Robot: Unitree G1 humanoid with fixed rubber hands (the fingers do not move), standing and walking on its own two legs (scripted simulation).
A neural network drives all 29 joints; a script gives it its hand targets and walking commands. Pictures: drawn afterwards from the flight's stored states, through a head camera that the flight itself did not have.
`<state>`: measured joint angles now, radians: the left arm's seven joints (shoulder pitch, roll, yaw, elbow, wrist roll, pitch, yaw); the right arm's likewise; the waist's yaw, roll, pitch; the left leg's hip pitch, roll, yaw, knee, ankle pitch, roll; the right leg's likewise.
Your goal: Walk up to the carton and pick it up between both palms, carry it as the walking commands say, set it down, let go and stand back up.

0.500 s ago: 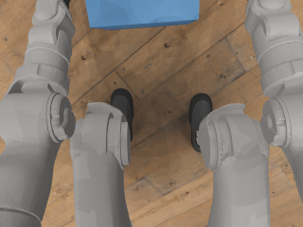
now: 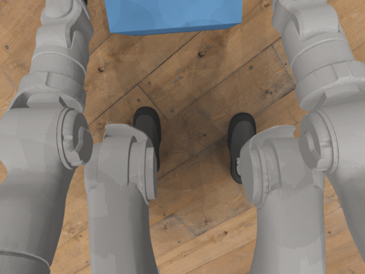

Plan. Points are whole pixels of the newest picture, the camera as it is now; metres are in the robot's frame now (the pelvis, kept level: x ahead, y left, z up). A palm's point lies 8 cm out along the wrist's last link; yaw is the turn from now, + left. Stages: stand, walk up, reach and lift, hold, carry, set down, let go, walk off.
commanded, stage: reach and lift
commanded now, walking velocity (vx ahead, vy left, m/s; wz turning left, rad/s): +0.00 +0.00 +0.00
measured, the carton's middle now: out of the picture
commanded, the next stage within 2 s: none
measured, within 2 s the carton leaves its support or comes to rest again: leaves its support in 0.74 s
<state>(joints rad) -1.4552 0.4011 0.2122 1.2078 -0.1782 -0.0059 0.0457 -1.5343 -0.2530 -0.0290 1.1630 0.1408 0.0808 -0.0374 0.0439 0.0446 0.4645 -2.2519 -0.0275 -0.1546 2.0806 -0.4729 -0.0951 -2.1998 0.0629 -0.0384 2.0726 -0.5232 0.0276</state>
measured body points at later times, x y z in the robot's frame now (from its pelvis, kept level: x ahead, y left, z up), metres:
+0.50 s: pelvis +0.00 +0.00 +0.00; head +0.39 +0.02 +0.21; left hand +0.52 +0.23 -0.23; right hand +0.55 -0.09 -0.23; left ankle +0.13 +0.15 -0.36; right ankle +0.13 -0.11 -0.36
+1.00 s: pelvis -0.01 +0.00 +0.00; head +0.37 +0.03 +0.23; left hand +0.53 +0.23 -0.19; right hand +0.57 -0.09 -0.18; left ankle +0.13 +0.15 -0.36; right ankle +0.13 -0.11 -0.36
